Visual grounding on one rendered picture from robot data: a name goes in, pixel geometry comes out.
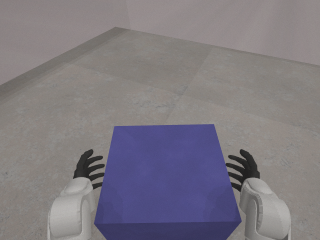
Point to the robot left forearm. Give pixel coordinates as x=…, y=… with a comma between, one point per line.
x=69, y=217

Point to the robot right forearm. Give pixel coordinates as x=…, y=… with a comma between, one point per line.
x=267, y=216

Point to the robot right hand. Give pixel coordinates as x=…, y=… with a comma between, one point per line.
x=250, y=169

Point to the carton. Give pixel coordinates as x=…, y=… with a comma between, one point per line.
x=166, y=182

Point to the robot left hand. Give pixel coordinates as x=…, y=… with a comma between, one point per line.
x=82, y=169

